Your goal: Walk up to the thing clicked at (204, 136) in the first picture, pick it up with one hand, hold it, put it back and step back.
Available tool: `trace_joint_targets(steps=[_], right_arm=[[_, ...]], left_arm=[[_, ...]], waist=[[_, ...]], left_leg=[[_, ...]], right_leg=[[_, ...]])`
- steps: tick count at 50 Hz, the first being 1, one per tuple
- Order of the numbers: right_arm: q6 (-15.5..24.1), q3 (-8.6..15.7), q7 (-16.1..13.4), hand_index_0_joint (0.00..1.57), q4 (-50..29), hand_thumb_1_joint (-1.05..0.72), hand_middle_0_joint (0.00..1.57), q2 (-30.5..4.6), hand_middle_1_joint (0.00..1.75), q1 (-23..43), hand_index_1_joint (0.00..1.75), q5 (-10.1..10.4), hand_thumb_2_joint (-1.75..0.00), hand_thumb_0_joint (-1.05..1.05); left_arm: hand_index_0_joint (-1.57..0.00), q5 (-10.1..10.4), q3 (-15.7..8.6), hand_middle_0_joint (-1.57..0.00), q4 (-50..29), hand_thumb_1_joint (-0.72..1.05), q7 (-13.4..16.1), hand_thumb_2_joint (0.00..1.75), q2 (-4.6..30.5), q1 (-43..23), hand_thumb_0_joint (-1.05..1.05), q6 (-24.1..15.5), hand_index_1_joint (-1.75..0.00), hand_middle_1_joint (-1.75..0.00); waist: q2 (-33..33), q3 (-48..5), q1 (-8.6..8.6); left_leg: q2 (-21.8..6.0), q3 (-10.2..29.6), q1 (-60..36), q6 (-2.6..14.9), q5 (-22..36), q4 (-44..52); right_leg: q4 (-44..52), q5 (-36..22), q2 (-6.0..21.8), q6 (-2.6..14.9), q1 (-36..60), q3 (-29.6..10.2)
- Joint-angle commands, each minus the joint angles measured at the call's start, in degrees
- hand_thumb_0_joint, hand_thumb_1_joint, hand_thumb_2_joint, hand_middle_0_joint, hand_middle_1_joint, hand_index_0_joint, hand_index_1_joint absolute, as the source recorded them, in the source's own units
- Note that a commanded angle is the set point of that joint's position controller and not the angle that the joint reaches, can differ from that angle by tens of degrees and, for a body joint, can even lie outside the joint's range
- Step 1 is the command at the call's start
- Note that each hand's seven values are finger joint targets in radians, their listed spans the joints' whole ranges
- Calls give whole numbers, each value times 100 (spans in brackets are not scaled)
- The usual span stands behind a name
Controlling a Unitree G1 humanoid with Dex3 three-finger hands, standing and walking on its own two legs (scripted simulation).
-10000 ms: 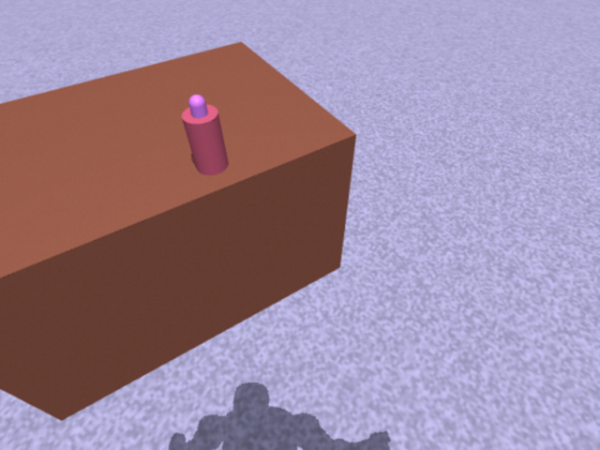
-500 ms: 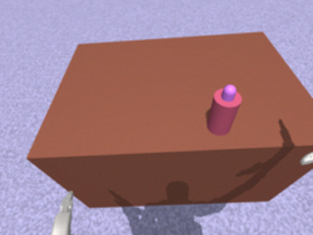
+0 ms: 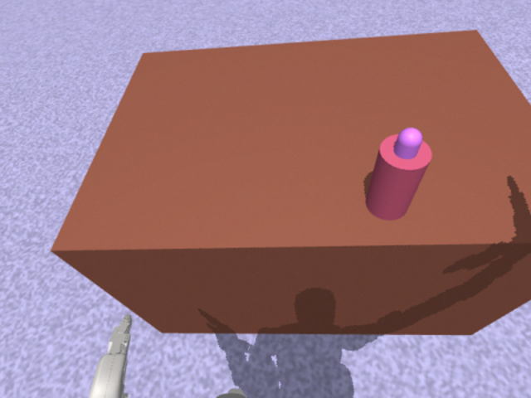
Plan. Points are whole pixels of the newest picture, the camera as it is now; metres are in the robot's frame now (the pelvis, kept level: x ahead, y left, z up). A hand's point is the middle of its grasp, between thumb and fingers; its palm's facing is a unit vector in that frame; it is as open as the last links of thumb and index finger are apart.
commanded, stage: go down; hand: right
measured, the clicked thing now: (397, 171) +0.50 -0.18 +0.01
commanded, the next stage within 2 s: approach in 1.36 s
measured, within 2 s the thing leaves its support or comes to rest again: neither
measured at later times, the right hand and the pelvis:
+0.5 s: hand out of the picture +0.41 -0.37 +0.11, palm faces +0.16 +0.99 +0.01, open 17.7 cm; pelvis -0.01 +0.00 -0.01, yaw +0 degrees
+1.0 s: hand out of the picture +0.43 -0.37 +0.11, palm faces +0.16 +0.99 +0.00, open 17.6 cm; pelvis +0.00 +0.00 -0.02, yaw +1 degrees
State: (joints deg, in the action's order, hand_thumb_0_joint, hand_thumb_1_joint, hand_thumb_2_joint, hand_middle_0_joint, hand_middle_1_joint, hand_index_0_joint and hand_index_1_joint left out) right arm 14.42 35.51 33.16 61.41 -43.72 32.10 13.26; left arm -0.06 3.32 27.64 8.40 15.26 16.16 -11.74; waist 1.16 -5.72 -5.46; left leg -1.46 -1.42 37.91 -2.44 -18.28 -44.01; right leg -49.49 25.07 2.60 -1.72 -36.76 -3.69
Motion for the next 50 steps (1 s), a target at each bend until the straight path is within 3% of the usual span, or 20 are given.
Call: trace_joint_targets(steps=[1, 4, 8, 10, 13, 17, 19, 20, 24, 25, 27, 31, 35, 37, 38, 39, 41, 43, 46, 50], right_arm=[[332, 215, 23, 5, -1101, 58, 5, -2197, 5, 1940, 5, 129, -5, 0], [297, 130, 26, 5, -971, 60, 4, -2170, 5, 2045, 5, 52, -5, 0], [292, 240, 12, 5, -1048, 60, 4, -2460, 5, 2235, 5, 20, -5, 0], [292, 253, -4, 4, -1212, 60, 4, -2493, 6, 2456, 6, 25, -6, 0], [250, 275, -8, 5, -878, 59, 4, -2500, 5, 2357, 5, 29, -5, 0], [238, 196, -14, 5, -766, 60, 4, -2488, 5, 2468, 5, -73, -5, 0], [255, 198, -28, 5, -628, 61, 4, -2561, 6, 2551, 5, -101, -5, 0], [269, 285, -26, 5, -810, 61, 4, -2702, 5, 2661, 5, -76, -5, 0], [238, 375, 11, 5, -790, 60, 5, -2889, 5, 2686, 5, -103, -4, 0], [218, 300, 6, 5, -677, 58, 5, -2793, 5, 2715, 5, -106, -4, 0], [202, 383, -19, 5, -648, 58, 5, -2933, 5, 2691, 5, -151, -4, 0], [153, 216, -14, 5, -339, 61, 5, -2732, 5, 2739, 5, -224, -5, 0], [229, 327, -9, 5, -666, 59, 5, -3001, 5, 3017, 5, -237, -5, 0], [246, 472, 2, 5, -843, 58, 5, -3172, 5, 3172, 5, -216, -5, 0], [203, 406, 6, 5, -553, 57, 5, -3042, 5, 3001, 5, -226, -5, 0], [171, 467, 13, 5, -450, 56, 5, -3071, 5, 2824, 5, -218, -5, 0], [149, 413, 15, 6, -473, 54, 6, -3063, 5, 2932, 5, -245, -4, 0], [120, 253, 4, 6, -295, 57, 6, -2867, 5, 2899, 5, -299, -4, 0], [135, 332, -17, 5, -121, 58, 5, -2947, 5, 2711, 5, -336, -5, 0], [200, 344, 5, 5, -648, 60, 5, -2972, 5, 2940, 5, -309, -5, 0]], left_arm=[[-5, 37, -496, -5, -745, -56, 77, 6, 974, -13, 0, -290, -6, -5], [-5, 16, -337, -5, -687, -57, 30, 7, 787, -62, 0, -292, -6, -5], [-5, 9, -567, -5, -907, -56, 30, 6, 1076, -106, 0, -309, -6, -5], [-5, 13, -401, -5, -1011, -56, 11, 6, 950, -90, 0, -302, -6, -6], [-5, -3, -594, -5, -865, -56, 40, 6, 1094, 59, 0, -297, -6, -5], [-4, -11, -344, -5, -979, -56, 14, 7, 898, -178, 0, -309, -6, -5], [-5, -21, -463, -5, -1051, -56, 21, 6, 1010, -175, 0, -310, -6, -5], [-4, -10, -466, -5, -1228, -56, 29, 6, 1059, -240, 0, -324, -6, -5], [-4, -7, -425, -5, -1214, -56, 47, 7, 1015, 61, 0, -264, -6, -5], [-5, -11, -335, -5, -1103, -56, 38, 6, 911, 173, 0, -248, -6, -5], [-4, -14, -397, -5, -1247, -56, 38, 7, 988, 50, 0, -257, -6, -5], [-4, -55, -446, -5, -1069, -57, 10, 7, 1011, 123, 0, -241, -6, -5], [-4, -48, -454, -5, -1424, -57, -9, 7, 1066, -44, 0, -273, -6, -5], [-4, -61, -423, -5, -1389, -57, -3, 7, 1029, 127, 0, -251, -6, -5], [-4, -50, -460, -5, -1334, -57, 1, 7, 1035, 259, 0, -224, -6, -5], [-4, -51, -444, -5, -1083, -57, -5, 7, 1001, 437, 0, -188, -6, -5], [-4, -59, -557, -5, -1293, -57, -1, 7, 1135, 234, 0, -193, -6, -5], [-4, -52, -494, -5, -1415, -57, -24, 7, 1064, 49, 0, -211, -6, -5], [-4, -59, -357, -5, -1206, -57, -94, 7, 898, 132, 0, -172, -6, -5], [-4, -58, -521, -5, -1741, -56, -99, 6, 1097, 38, 0, -193, -6, -5]], waist=[[-1125, -1939, 11], [-1178, -1766, 15], [-1294, -1934, -31], [-1377, -2142, 13], [-1242, -1947, -84], [-1200, -1899, -7], [-1107, -1947, -102], [-1165, -2141, -54], [-1308, -2448, -40], [-1255, -2256, -72], [-1283, -2331, -65], [-1273, -1984, -151], [-1371, -2485, -170], [-1584, -2842, -118], [-1474, -2756, -190], [-1398, -2551, -143], [-1405, -2552, -197], [-1304, -2290, -190], [-1242, -2084, -112], [-1445, -2768, -139]], left_leg=[[161, -53, -907, 259, 1382, 265], [175, -62, -751, 269, 1242, 229], [188, -88, -745, 283, 1078, 209], [208, -99, -767, 284, 1100, 175], [200, -102, -627, 281, 995, 187], [185, -72, -576, 297, 863, 139], [187, -71, -568, 296, 809, 140], [179, -69, -656, 286, 826, 143], [189, -68, -757, 281, 1212, 48], [186, -58, -707, 271, 1199, 57], [183, -60, -685, 279, 1259, 20], [234, -117, -226, 314, 1078, -42], [205, -85, -506, 288, 1259, -83], [203, -73, -574, 289, 1468, -134], [207, -72, -568, 276, 1540, -134], [196, -65, -565, 276, 1596, -141], [188, -60, -535, 289, 1597, -142], [222, -109, -351, 299, 1399, -136], [209, -86, -352, 312, 1364, -189], [234, -96, -427, 322, 1349, -235]], right_leg=[[573, -2367, -166, 161, 984, 101], [559, -2231, -150, 148, 818, 104], [598, -1992, -140, 129, 878, 88], [586, -2113, -134, 110, 1007, 67], [561, -1893, -135, 130, 816, 65], [511, -1626, -144, 162, 551, 74], [505, -1466, -137, 174, 517, 70], [502, -1437, -148, 176, 560, 74], [373, -2070, -167, 153, 783, 74], [345, -1988, -181, 171, 649, 98], [317, -2057, -180, 169, 642, 96], [281, -2258, -99, 108, 609, 30], [203, -2151, -152, 146, 676, 69], [112, -2565, -141, 119, 945, 53], [87, -2629, -161, 138, 933, 63], [71, -2608, -182, 151, 746, 81], [84, -2574, -155, 145, 769, 72], [97, -2555, -124, 138, 673, 39], [71, -2369, -147, 156, 307, 63], [58, -2494, -117, 122, 761, 39]])
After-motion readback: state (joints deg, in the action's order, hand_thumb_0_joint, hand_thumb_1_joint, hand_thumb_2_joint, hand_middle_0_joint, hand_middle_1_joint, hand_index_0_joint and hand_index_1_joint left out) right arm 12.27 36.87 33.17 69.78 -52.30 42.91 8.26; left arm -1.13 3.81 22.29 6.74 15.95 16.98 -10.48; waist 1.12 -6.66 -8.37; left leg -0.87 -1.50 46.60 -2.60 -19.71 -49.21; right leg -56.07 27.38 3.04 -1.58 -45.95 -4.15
